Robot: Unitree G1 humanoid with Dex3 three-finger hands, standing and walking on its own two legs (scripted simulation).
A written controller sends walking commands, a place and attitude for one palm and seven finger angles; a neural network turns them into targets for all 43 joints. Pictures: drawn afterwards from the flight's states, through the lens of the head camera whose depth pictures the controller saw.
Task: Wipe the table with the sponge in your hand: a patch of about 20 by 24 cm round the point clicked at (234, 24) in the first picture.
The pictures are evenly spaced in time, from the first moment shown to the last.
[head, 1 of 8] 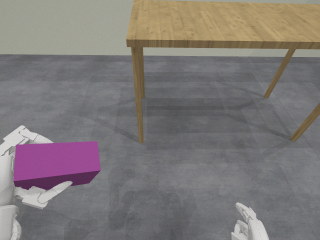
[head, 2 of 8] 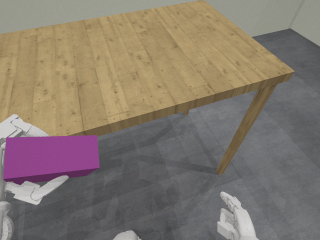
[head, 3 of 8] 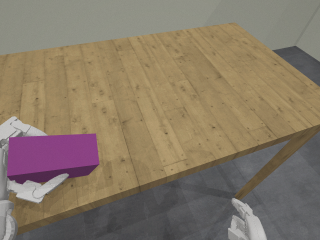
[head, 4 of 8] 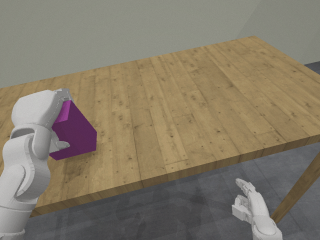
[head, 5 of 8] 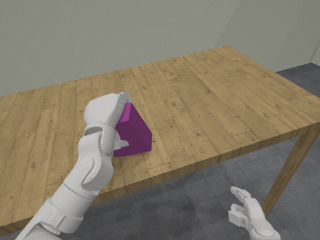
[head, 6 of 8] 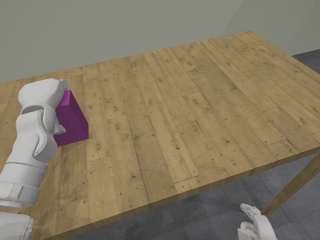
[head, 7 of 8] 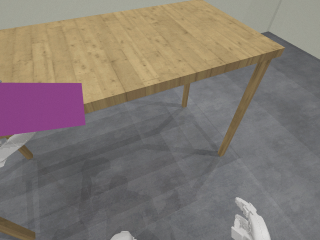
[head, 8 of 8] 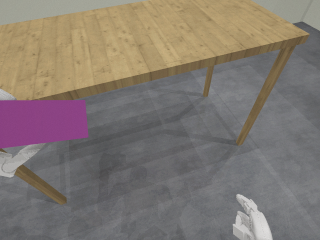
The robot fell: no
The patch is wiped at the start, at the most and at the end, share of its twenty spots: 0.00 0.95 0.95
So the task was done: yes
